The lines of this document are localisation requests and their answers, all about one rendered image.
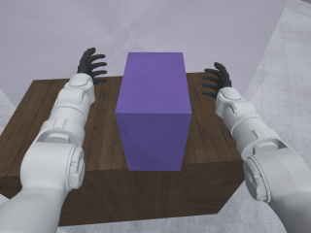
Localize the carton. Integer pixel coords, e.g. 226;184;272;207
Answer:
115;51;192;172

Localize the robot left forearm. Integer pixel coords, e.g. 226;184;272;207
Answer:
19;73;95;185

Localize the robot right forearm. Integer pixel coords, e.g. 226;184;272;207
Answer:
215;86;311;180

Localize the robot left hand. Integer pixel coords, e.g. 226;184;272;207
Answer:
77;47;107;85

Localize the left robot upper arm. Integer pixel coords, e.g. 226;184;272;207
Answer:
0;142;86;233

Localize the pedestal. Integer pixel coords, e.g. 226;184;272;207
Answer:
0;72;245;227

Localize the right robot upper arm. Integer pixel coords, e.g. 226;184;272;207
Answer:
243;148;311;233

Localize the robot right hand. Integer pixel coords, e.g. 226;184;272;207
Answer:
202;62;232;99

